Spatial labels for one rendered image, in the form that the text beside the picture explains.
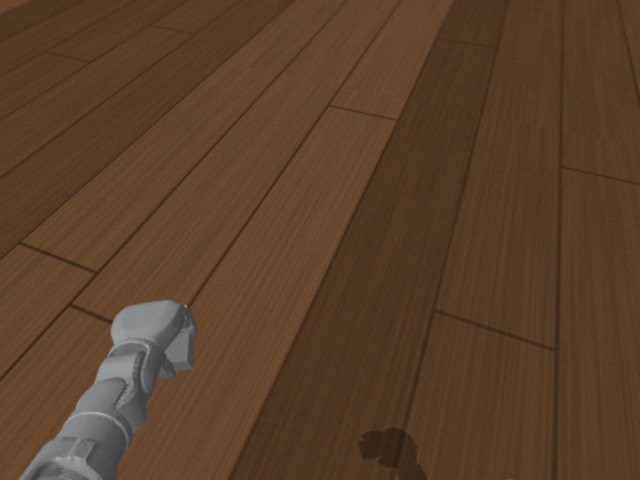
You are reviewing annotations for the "left robot hand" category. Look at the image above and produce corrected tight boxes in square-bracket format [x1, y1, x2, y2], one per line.
[111, 300, 198, 380]

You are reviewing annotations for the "small box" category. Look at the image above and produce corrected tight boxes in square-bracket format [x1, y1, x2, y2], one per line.
[164, 332, 194, 371]

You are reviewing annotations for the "left robot arm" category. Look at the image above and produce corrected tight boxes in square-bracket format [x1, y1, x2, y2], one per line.
[18, 337, 163, 480]

